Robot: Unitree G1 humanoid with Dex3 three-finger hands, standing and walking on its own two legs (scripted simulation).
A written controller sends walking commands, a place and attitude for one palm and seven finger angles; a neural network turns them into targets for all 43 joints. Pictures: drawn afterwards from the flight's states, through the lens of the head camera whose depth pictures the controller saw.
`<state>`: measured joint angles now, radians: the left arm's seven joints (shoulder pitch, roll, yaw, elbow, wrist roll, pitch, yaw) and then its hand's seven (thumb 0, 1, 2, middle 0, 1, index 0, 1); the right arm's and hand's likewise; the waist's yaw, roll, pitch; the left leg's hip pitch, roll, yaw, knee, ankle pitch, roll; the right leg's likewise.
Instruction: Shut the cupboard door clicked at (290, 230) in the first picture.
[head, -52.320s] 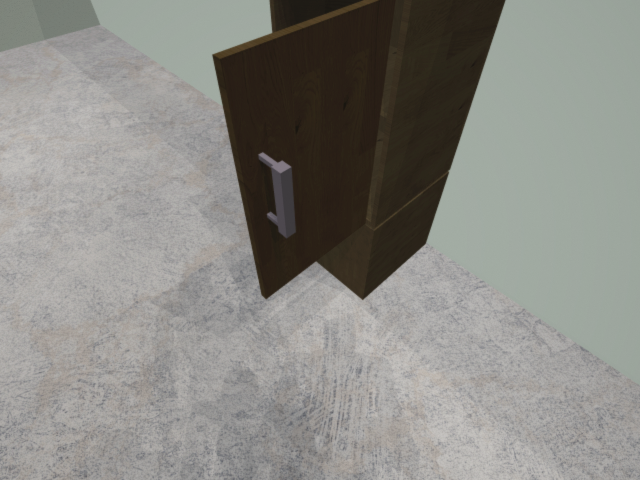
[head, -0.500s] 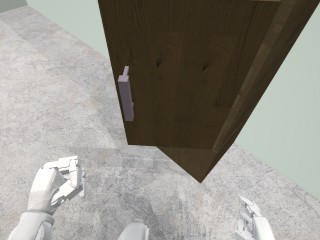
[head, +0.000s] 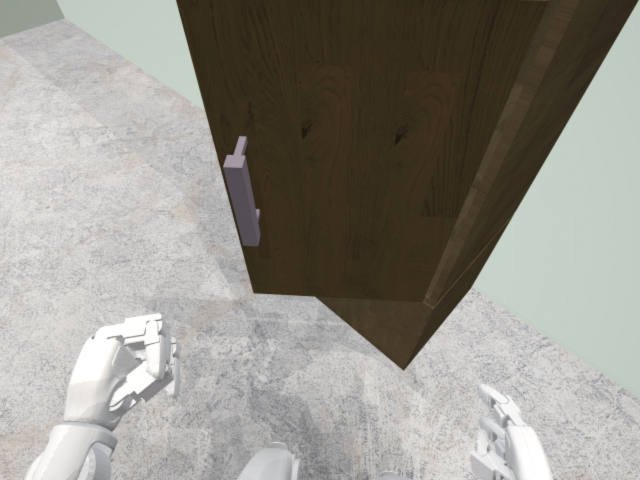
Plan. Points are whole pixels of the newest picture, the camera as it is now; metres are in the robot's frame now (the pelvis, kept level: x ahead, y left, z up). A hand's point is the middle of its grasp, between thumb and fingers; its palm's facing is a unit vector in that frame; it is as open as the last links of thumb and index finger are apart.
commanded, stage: bring the fist close to the handle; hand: left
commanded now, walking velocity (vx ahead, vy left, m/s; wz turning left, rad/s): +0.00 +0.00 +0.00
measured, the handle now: (247, 194) +0.48 +0.15 +0.07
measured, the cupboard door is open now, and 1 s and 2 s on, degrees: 40 40 35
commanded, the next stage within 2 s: push the door shut along its arc in 1.34 s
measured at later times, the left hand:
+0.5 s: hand (221, 303) +0.30 +0.14 +0.07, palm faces -0.05 -1.00 -0.01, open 3.1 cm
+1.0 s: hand (272, 247) +0.39 +0.10 +0.07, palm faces -0.03 -1.00 -0.01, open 3.1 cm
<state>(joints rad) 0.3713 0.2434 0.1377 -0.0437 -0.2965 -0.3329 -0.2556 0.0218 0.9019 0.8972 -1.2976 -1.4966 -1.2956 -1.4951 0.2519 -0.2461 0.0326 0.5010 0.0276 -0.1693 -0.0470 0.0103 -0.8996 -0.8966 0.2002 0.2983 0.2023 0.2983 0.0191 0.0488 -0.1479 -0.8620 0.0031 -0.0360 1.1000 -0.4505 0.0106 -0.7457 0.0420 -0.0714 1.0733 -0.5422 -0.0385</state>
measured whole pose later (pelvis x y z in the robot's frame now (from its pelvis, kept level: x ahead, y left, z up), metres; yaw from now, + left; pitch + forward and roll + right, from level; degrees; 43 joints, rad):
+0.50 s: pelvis +0.00 +0.01 +0.01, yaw -1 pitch +12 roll -2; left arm 0.02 0.19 0.04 0.19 -0.20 -0.30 -0.11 0.02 0.90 0.90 -1.30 -1.50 -1.30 -1.50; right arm 0.27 -0.25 0.03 0.55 0.02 -0.12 -0.02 0.01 -0.90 -0.90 0.20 0.30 0.20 0.30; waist -0.01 0.04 -0.14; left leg -0.84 0.00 -0.01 1.06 -0.43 0.02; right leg -0.74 0.03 -0.05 1.04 -0.52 -0.03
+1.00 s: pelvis +0.00 +0.00 +0.01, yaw -1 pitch +14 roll -1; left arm -0.38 0.13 0.05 0.59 -0.12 -0.35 0.02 0.02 0.90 0.90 -1.30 -1.50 -1.30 -1.50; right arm 0.27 -0.24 0.02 0.61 0.00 -0.05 0.01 0.01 -0.90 -0.90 0.20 0.30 0.20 0.30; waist -0.04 0.03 -0.14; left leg -0.87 0.00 0.00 1.04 -0.41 0.02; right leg -0.78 0.04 -0.03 1.05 -0.51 -0.03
